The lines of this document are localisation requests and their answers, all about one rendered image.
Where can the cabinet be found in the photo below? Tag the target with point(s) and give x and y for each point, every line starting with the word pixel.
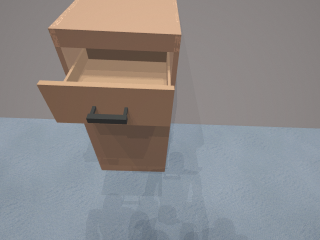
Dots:
pixel 134 25

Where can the drawer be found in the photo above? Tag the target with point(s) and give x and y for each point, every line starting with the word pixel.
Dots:
pixel 111 80

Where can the handle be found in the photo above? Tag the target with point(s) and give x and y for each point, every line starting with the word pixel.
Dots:
pixel 107 118

